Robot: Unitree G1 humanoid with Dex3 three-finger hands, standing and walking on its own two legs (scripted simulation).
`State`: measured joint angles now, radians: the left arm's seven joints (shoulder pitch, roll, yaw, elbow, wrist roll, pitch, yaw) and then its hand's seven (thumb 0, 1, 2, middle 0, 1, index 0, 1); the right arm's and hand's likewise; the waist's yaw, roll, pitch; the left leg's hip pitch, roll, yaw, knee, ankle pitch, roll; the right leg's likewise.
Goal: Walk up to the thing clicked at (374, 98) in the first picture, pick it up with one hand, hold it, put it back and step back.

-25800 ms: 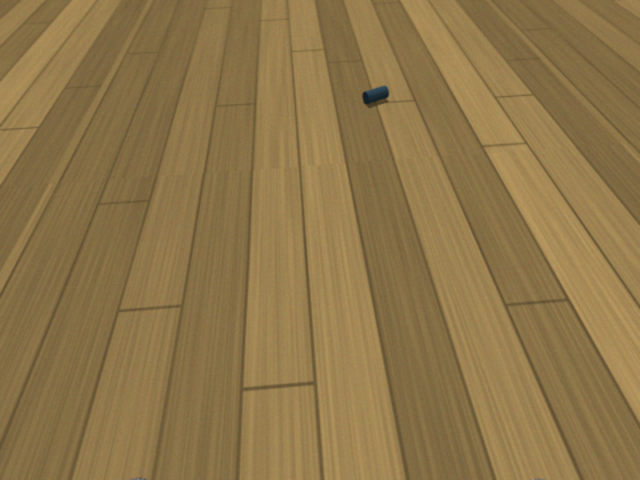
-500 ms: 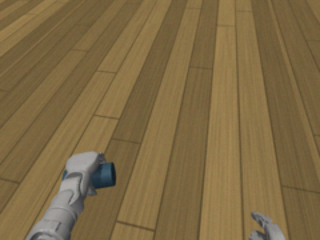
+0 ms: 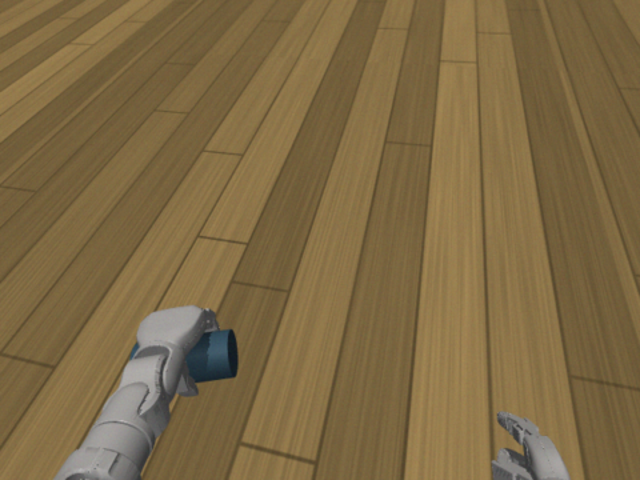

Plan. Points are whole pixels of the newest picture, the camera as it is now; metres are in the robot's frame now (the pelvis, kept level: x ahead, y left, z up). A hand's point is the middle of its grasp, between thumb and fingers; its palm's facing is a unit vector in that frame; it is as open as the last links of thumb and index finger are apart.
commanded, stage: hold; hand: left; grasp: from above
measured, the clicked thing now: (187, 359) +0.29 +0.23 -0.07
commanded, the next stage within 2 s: crouch in 0.96 s
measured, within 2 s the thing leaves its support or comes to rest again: neither
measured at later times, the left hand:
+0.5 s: hand (183, 360) +0.28 +0.22 -0.04, palm faces -0.45 -0.09 -0.89, open 9.7 cm
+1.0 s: hand (183, 356) +0.28 +0.22 -0.04, palm faces -0.45 -0.08 -0.89, open 9.7 cm
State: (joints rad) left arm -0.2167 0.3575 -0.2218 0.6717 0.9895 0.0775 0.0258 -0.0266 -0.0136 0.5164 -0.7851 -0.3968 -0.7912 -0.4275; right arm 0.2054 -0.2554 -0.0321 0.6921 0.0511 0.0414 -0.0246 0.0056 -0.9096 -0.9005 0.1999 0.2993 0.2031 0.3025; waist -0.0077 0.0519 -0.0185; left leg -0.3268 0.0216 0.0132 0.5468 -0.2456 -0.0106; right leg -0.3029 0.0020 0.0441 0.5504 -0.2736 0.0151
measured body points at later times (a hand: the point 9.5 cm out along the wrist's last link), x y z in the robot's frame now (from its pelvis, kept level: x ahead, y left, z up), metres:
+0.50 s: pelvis +0.00 +0.00 +0.00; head +0.00 -0.03 +0.45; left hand +0.30 +0.22 +0.01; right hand +0.15 -0.25 -0.11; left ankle +0.02 +0.13 -0.73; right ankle +0.01 -0.13 -0.73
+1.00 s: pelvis +0.00 +0.00 +0.00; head +0.01 -0.03 +0.45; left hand +0.30 +0.22 +0.01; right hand +0.15 -0.26 -0.11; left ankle +0.02 +0.13 -0.73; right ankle +0.01 -0.13 -0.73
